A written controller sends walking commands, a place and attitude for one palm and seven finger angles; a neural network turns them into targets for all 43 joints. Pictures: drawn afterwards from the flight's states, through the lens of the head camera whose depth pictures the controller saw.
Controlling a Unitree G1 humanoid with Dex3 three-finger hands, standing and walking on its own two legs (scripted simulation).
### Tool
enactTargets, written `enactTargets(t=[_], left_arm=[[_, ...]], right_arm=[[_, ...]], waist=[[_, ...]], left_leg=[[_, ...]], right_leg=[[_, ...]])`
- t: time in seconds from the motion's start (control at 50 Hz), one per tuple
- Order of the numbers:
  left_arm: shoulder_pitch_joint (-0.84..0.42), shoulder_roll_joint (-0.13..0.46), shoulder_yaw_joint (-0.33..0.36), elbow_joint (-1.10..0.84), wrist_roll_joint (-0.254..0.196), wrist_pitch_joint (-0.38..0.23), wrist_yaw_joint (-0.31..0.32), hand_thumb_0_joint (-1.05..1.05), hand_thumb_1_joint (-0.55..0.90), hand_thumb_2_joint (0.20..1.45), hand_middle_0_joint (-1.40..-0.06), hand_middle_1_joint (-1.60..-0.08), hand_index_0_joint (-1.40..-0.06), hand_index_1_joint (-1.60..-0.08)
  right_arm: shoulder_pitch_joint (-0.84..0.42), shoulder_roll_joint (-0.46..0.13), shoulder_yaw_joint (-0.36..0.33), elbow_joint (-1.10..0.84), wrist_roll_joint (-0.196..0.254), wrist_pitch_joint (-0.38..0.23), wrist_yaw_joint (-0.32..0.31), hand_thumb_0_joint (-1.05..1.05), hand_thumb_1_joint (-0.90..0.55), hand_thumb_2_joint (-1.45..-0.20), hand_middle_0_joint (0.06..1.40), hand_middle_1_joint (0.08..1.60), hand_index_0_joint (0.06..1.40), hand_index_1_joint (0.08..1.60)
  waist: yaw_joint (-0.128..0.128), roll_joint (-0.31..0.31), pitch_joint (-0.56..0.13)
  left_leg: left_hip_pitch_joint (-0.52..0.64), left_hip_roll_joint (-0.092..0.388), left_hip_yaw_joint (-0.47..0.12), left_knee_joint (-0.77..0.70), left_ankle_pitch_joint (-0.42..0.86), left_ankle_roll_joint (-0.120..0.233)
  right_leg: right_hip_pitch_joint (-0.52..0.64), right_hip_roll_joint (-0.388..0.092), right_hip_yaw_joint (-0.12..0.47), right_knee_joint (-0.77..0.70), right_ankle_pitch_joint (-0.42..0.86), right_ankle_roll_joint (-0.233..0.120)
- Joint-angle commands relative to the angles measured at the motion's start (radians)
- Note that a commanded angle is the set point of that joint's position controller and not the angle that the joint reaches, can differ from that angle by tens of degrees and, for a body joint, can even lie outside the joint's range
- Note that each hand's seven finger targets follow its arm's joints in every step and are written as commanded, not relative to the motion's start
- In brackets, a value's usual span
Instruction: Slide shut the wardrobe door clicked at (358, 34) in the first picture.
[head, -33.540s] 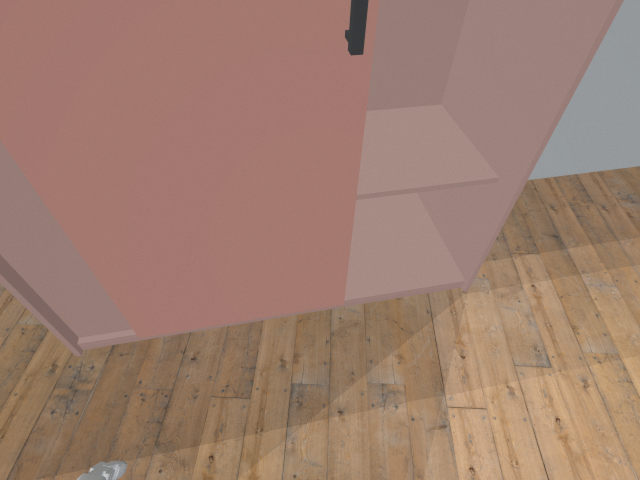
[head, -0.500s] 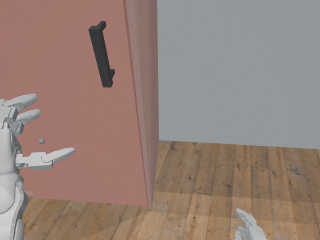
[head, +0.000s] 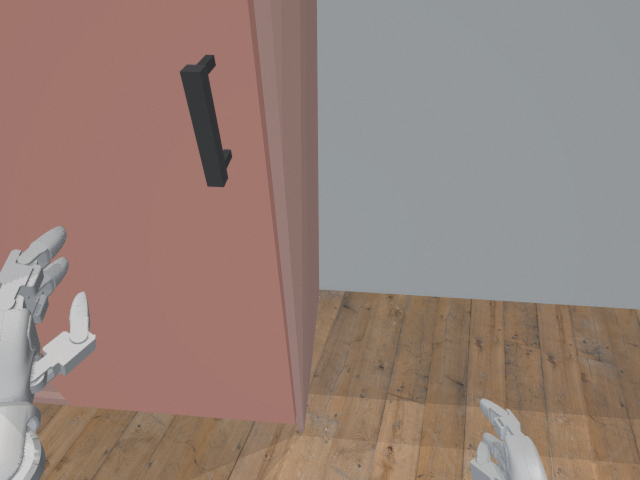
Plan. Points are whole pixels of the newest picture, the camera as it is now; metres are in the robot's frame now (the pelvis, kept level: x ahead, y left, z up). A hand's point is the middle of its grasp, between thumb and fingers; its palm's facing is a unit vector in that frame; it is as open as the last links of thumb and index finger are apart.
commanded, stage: draw the hand back to the body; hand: left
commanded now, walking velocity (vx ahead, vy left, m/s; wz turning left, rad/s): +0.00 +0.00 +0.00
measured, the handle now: (212, 122) +0.43 +0.21 +0.26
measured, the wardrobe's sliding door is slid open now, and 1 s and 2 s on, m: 0.00 0.00 0.00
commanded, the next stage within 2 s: step back with the hand held close in 0.26 s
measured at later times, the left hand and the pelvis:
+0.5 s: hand (86, 324) +0.19 +0.26 +0.17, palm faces +0.47 -0.79 -0.39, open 7.4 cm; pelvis -0.01 +0.00 +0.00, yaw +0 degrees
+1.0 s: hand (27, 394) +0.12 +0.28 +0.16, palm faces +0.46 -0.77 -0.43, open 7.4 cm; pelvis -0.08 +0.02 -0.02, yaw +0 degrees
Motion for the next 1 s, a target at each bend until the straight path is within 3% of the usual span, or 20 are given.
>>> enactTargets(t=[0.0, 0.12, 0.14, 0.26, 0.32, 0.36, 0.38, 0.4, 0.42, 0.46, 0.54, 0.6, 0.7, 0.74, 0.8, 0.84, 0.9, 0.98], left_arm=[[-0.159, 0.191, 0.109, -0.226, -0.002, -0.063, 0.027, 0.0, 0.9, 0.9, -0.2, -0.3, -0.2, -0.3], [-0.148, 0.184, 0.108, -0.207, -0.006, -0.056, 0.023, 0.0, 0.9, 0.9, -0.2, -0.3, -0.2, -0.3], [-0.149, 0.187, 0.109, -0.197, -0.007, -0.054, 0.022, 0.0, 0.9, 0.9, -0.2, -0.3, -0.2, -0.3], [-0.134, 0.195, 0.12, -0.222, -0.007, -0.061, 0.022, 0.0, 0.9, 0.9, -0.2, -0.3, -0.2, -0.3], [-0.131, 0.198, 0.124, -0.212, -0.009, -0.061, 0.021, 0.0, 0.9, 0.9, -0.2, -0.3, -0.2, -0.3], [-0.141, 0.211, 0.136, -0.212, -0.01, -0.064, 0.023, 0.0, 0.9, 0.9, -0.2, -0.3, -0.2, -0.3], [-0.256, 0.318, 0.24, -0.3, 0.0, -0.116, 0.032, 0.0, 0.9, 0.9, -0.2, -0.3, -0.2, -0.3], [-0.134, 0.237, 0.184, -0.199, 0.001, -0.125, 0.025, 0.0, 0.9, 0.9, -0.2, -0.3, -0.2, -0.3], [-0.074, 0.206, 0.156, -0.18, 0.008, -0.129, 0.022, 0.0, 0.9, 0.9, -0.2, -0.3, -0.2, -0.3], [-0.054, 0.206, 0.153, -0.213, 0.013, -0.153, 0.024, 0.0, 0.9, 0.9, -0.2, -0.3, -0.2, -0.3], [0.021, 0.233, 0.185, -0.251, 0.014, -0.17, 0.036, 0.0, 0.9, 0.9, -0.2, -0.3, -0.2, -0.3], [0.066, 0.245, 0.204, -0.278, 0.011, -0.173, 0.044, 0.0, 0.9, 0.9, -0.2, -0.3, -0.2, -0.3], [0.072, 0.249, 0.214, -0.3, 0.013, -0.182, 0.052, 0.0, 0.9, 0.9, -0.2, -0.3, -0.2, -0.3], [0.053, 0.253, 0.218, -0.311, 0.019, -0.189, 0.055, 0.0, 0.9, 0.9, -0.2, -0.3, -0.2, -0.3], [0.042, 0.232, 0.213, -0.302, 0.032, -0.207, 0.059, 0.0, 0.9, 0.9, -0.2, -0.3, -0.2, -0.3], [0.024, 0.244, 0.228, -0.315, 0.039, -0.22, 0.061, 0.0, 0.9, 0.9, -0.2, -0.3, -0.2, -0.3], [0.014, 0.231, 0.22, -0.309, 0.05, -0.235, 0.064, 0.0, 0.9, 0.9, -0.2, -0.3, -0.2, -0.3], [-0.023, 0.234, 0.212, -0.324, 0.052, -0.25, 0.073, 0.0, 0.9, 0.9, -0.2, -0.3, -0.2, -0.3]], right_arm=[[-0.126, -0.106, -0.032, -0.159, 0.003, -0.056, -0.017, 0.0, -0.9, -0.9, 0.2, 0.3, 0.2, 0.3], [-0.131, -0.105, -0.027, -0.158, 0.001, -0.049, -0.014, 0.0, -0.9, -0.9, 0.2, 0.3, 0.2, 0.3], [-0.132, -0.106, -0.029, -0.16, 0.002, -0.048, -0.016, 0.0, -0.9, -0.9, 0.2, 0.3, 0.2, 0.3], [-0.134, -0.102, -0.03, -0.161, 0.001, -0.052, -0.015, 0.0, -0.9, -0.9, 0.2, 0.3, 0.2, 0.3], [-0.137, -0.102, -0.031, -0.16, 0.002, -0.052, -0.015, 0.0, -0.9, -0.9, 0.2, 0.3, 0.2, 0.3], [-0.136, -0.103, -0.033, -0.161, 0.003, -0.054, -0.019, 0.0, -0.9, -0.9, 0.2, 0.3, 0.2, 0.3], [-0.132, -0.12, -0.027, -0.207, 0.009, -0.03, -0.008, 0.0, -0.9, -0.9, 0.2, 0.3, 0.2, 0.3], [-0.126, -0.104, -0.026, -0.181, 0.003, -0.015, -0.007, 0.0, -0.9, -0.9, 0.2, 0.3, 0.2, 0.3], [-0.12, -0.108, -0.032, -0.188, 0.0, -0.004, -0.003, 0.0, -0.9, -0.9, 0.2, 0.3, 0.2, 0.3], [-0.113, -0.116, -0.041, -0.2, -0.001, 0.011, -0.003, 0.0, -0.9, -0.9, 0.2, 0.3, 0.2, 0.3], [-0.096, -0.126, -0.056, -0.23, 0.003, 0.037, -0.008, 0.0, -0.9, -0.9, 0.2, 0.3, 0.2, 0.3], [-0.09, -0.121, -0.062, -0.252, 0.008, 0.056, -0.012, 0.0, -0.9, -0.9, 0.2, 0.3, 0.2, 0.3], [-0.084, -0.125, -0.062, -0.269, 0.012, 0.06, -0.017, 0.0, -0.9, -0.9, 0.2, 0.3, 0.2, 0.3], [-0.089, -0.131, -0.063, -0.269, 0.009, 0.054, -0.019, 0.0, -0.9, -0.9, 0.2, 0.3, 0.2, 0.3], [-0.073, -0.132, -0.063, -0.271, 0.012, 0.035, -0.016, 0.0, -0.9, -0.9, 0.2, 0.3, 0.2, 0.3], [-0.066, -0.135, -0.066, -0.269, 0.01, 0.021, -0.018, 0.0, -0.9, -0.9, 0.2, 0.3, 0.2, 0.3], [-0.045, -0.131, -0.065, -0.261, 0.008, 0.0, -0.014, 0.0, -0.9, -0.9, 0.2, 0.3, 0.2, 0.3], [-0.029, -0.129, -0.063, -0.24, 0.004, -0.022, -0.014, 0.0, -0.9, -0.9, 0.2, 0.3, 0.2, 0.3]], waist=[[-0.015, 0.036, -0.042], [-0.011, 0.025, -0.044], [-0.012, -0.006, -0.034], [-0.008, 0.037, -0.057], [-0.008, 0.001, -0.041], [-0.009, 0.012, -0.047], [-0.049, -0.004, 0.029], [-0.056, -0.069, 0.019], [-0.055, -0.072, -0.001], [-0.06, -0.016, -0.066], [-0.059, -0.006, -0.187], [-0.061, -0.017, -0.215], [-0.063, 0.015, -0.167], [-0.063, 0.056, -0.142], [-0.069, 0.06, -0.103], [-0.069, 0.056, -0.099], [-0.074, 0.014, -0.08], [-0.083, -0.011, -0.064]], left_leg=[[-0.022, -0.004, -0.028, -0.087, 0.184, 0.001], [-0.027, -0.004, -0.032, -0.091, 0.186, 0.0], [-0.031, -0.004, -0.031, -0.092, 0.174, 0.0], [-0.018, -0.005, -0.025, -0.088, 0.191, 0.0], [-0.024, -0.005, -0.023, -0.088, 0.179, 0.003], [-0.02, -0.006, -0.019, -0.087, 0.173, 0.004], [-0.116, 0.008, -0.023, -0.049, 0.1, 0.022], [-0.111, 0.001, -0.034, -0.023, 0.093, 0.026], [-0.105, 0.002, -0.027, 0.001, 0.11, 0.025], [-0.1, 0.009, -0.027, 0.001, 0.184, 0.02], [-0.083, 0.035, -0.036, -0.005, 0.357, 0.018], [-0.112, 0.052, -0.045, -0.003, 0.417, 0.018], [-0.236, 0.074, -0.074, -0.042, 0.267, 0.027], [-0.327, 0.087, -0.093, -0.075, 0.121, 0.041], [-0.491, 0.101, -0.119, -0.109, -0.15, 0.062], [-0.554, 0.099, -0.133, -0.108, -0.257, 0.071], [-0.567, 0.086, -0.131, -0.069, -0.33, 0.069], [-0.475, 0.059, -0.123, 0.005, -0.333, 0.049]], right_leg=[[-0.018, 0.03, 0.009, -0.057, 0.133, -0.032], [-0.005, 0.029, 0.008, -0.055, 0.134, -0.032], [-0.007, 0.031, 0.007, -0.066, 0.124, -0.03], [0.006, 0.028, 0.011, -0.062, 0.145, -0.03], [-0.003, 0.029, 0.011, -0.07, 0.132, -0.028], [-0.002, 0.027, 0.015, -0.076, 0.128, -0.027], [-0.112, -0.017, 0.095, -0.134, 0.147, -0.023], [-0.142, -0.041, 0.102, -0.144, 0.13, -0.026], [-0.163, -0.053, 0.117, -0.146, 0.136, -0.03], [-0.135, -0.057, 0.095, -0.098, 0.216, -0.029], [-0.075, -0.036, 0.055, -0.005, 0.341, -0.011], [-0.054, -0.025, 0.053, 0.047, 0.399, -0.006], [-0.057, -0.009, 0.062, 0.084, 0.278, 0.0], [-0.036, 0.002, 0.066, 0.108, 0.199, 0.0], [0.005, 0.006, 0.081, 0.154, 0.118, -0.003], [0.019, 0.004, 0.094, 0.162, 0.079, -0.005], [-0.048, -0.008, 0.12, 0.128, -0.034, -0.012], [-0.206, -0.036, 0.157, 0.036, -0.215, -0.032]])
